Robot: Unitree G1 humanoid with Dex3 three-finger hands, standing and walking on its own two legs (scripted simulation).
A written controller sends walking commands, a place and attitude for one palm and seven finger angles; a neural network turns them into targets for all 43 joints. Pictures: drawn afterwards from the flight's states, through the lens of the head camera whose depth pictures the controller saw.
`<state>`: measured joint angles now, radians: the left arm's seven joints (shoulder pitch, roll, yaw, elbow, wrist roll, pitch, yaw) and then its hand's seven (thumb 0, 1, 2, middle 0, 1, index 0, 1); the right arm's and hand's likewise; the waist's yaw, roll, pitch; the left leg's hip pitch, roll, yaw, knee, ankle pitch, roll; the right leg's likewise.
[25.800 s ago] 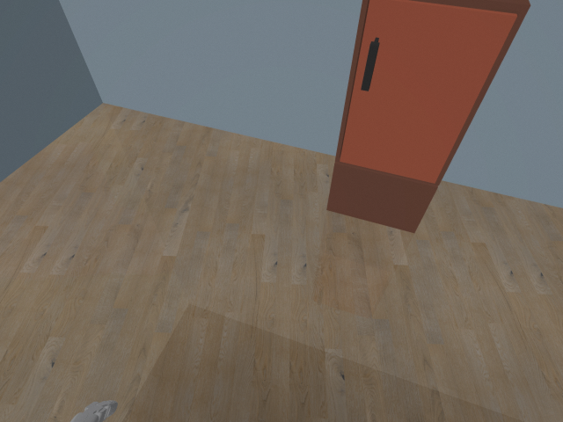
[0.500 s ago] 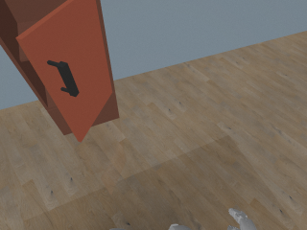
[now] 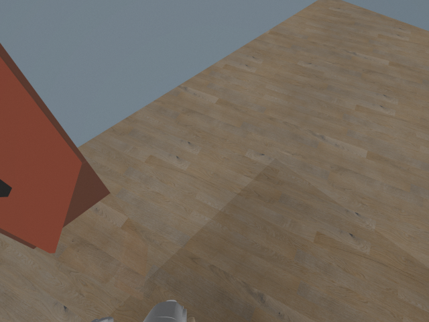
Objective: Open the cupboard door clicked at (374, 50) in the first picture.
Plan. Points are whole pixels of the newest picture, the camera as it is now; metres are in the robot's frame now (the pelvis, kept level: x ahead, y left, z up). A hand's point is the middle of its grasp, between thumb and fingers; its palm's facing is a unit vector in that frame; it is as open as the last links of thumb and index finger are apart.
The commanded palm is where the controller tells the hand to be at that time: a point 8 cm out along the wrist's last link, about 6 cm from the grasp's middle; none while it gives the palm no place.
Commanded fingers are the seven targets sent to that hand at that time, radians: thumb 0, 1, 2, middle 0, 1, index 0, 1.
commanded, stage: walk to a spot facing it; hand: left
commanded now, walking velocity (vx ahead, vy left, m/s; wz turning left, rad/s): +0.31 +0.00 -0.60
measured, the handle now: out of the picture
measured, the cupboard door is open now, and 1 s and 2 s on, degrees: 48 48 48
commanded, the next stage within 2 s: turn to face it in 1.50 s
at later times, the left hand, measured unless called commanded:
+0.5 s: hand (170, 232) +0.33 +0.13 -0.17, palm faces -0.36 -0.92 -0.16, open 7.4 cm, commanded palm none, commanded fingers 0.00 0.90 0.90 -0.20 -0.30 -0.20 -0.30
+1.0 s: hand (209, 202) +0.41 +0.04 -0.16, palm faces -0.35 -0.91 -0.23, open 7.3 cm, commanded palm none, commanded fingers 0.00 0.90 0.90 -0.20 -0.30 -0.20 -0.30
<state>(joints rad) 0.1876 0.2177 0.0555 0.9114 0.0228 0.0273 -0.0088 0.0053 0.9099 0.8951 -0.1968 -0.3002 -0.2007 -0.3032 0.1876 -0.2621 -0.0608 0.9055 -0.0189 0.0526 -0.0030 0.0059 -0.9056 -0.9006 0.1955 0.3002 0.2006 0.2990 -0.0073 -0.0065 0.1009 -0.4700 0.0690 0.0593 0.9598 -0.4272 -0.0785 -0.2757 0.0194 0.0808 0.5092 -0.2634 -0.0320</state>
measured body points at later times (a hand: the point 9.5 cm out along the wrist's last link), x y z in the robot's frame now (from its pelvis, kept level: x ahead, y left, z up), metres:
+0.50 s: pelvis +0.15 -0.01 +0.00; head +0.21 -0.02 +0.44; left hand +0.34 +0.18 -0.15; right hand +0.00 -0.20 -0.14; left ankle +0.05 +0.14 -0.74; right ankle +0.21 -0.15 -0.70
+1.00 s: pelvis +0.35 -0.14 +0.00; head +0.37 -0.16 +0.45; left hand +0.43 +0.09 -0.14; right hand +0.36 -0.39 -0.15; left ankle +0.51 -0.04 -0.68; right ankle +0.24 -0.14 -0.74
